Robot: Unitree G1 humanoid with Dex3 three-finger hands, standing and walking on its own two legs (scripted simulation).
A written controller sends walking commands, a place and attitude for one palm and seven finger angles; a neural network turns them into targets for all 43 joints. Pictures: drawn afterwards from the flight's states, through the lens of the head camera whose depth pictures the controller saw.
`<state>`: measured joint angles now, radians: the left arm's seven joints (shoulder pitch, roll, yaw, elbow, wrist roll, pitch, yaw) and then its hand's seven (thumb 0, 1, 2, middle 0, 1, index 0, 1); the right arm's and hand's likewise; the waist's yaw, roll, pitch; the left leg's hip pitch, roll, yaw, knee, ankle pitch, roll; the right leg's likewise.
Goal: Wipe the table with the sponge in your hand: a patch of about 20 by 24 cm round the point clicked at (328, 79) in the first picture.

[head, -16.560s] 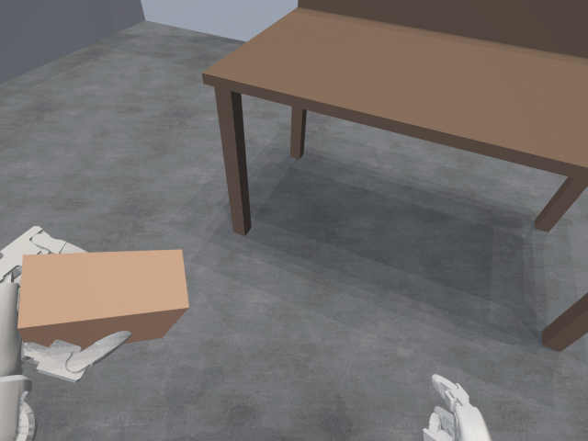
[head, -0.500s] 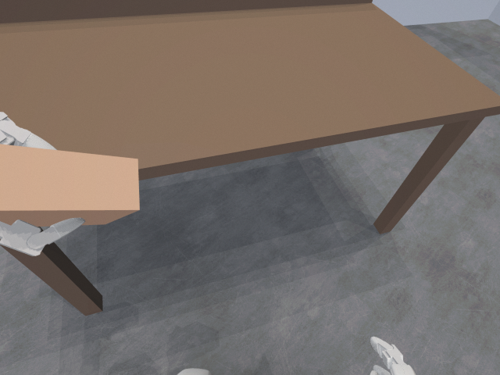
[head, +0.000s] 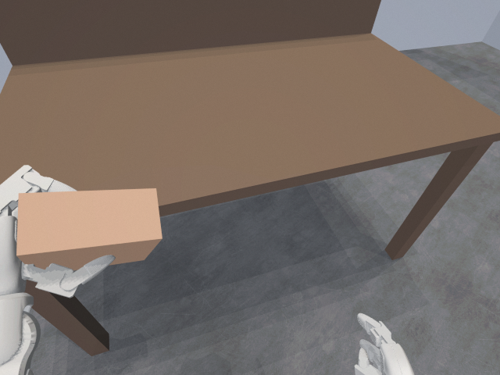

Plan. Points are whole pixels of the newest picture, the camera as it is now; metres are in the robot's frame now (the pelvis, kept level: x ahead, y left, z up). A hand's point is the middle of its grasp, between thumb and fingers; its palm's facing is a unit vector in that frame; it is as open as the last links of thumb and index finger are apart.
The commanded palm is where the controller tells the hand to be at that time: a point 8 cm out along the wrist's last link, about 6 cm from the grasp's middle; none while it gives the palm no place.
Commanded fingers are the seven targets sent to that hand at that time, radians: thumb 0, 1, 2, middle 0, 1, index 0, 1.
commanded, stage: shuffle to correct the standing spot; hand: left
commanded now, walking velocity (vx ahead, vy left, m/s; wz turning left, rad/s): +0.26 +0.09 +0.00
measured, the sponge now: (114, 231) +0.24 +0.21 +0.16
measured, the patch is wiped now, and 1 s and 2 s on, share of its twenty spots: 0.00 0.00 0.00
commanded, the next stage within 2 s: come to a stop and stand still in 0.54 s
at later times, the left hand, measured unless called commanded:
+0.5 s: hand (93, 162) +0.34 +0.28 +0.18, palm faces +0.41 -0.79 -0.46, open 10.3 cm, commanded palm +0.29 +0.30 +0.18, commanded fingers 0.00 0.10 1.30 -1.20 -1.60 -1.20 -1.60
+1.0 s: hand (106, 120) +0.42 +0.29 +0.19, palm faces +0.41 -0.78 -0.47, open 10.2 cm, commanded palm +0.38 +0.33 +0.18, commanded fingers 0.00 0.10 1.30 -1.20 -1.60 -1.20 -1.60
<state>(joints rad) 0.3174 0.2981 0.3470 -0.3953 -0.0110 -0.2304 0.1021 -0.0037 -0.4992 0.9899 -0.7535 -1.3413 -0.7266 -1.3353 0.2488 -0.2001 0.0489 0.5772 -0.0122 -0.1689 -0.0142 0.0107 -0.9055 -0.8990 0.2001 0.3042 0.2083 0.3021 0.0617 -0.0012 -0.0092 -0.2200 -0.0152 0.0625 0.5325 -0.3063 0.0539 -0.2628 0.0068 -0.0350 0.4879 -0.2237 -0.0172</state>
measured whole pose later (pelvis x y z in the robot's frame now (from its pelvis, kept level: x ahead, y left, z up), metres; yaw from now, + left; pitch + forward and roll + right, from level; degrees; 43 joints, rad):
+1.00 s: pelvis +0.22 +0.05 +0.00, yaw -1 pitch +0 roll +3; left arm 0.51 0.39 0.41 -0.56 -0.05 -0.18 0.12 0.00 -0.50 0.99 -0.76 -1.34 -0.73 -1.33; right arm 0.20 -0.16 0.06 0.61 0.01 -0.13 -0.02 0.01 -0.91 -0.90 0.20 0.30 0.21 0.30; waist 0.04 -0.01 0.04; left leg -0.39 0.01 0.03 0.77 -0.37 -0.04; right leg -0.25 0.03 -0.04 0.53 -0.29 -0.09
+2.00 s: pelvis +0.04 +0.14 -0.03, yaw +2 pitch -6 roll -1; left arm 0.32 0.35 0.38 -0.44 -0.03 -0.18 0.07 0.00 -0.51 1.00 -0.77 -1.33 -0.74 -1.32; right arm 0.17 -0.20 0.02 0.61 0.01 -0.13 -0.02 0.01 -0.91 -0.90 0.20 0.30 0.21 0.30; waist 0.07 -0.06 0.06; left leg -0.31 -0.04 0.05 0.73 -0.32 0.05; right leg -0.49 -0.01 0.05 0.80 -0.39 0.00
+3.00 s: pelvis -0.07 +0.14 +0.00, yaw +1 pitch -2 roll +2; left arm 0.40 0.28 0.32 -0.37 -0.02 -0.12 0.11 0.00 -0.51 1.00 -0.77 -1.32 -0.74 -1.32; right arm 0.25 -0.21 0.01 0.67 0.00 -0.11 -0.03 0.01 -0.91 -0.90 0.20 0.30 0.21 0.30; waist 0.03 -0.04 0.03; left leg -0.41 0.02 0.03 0.87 -0.35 0.02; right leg -0.30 -0.01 -0.10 0.57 -0.23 -0.09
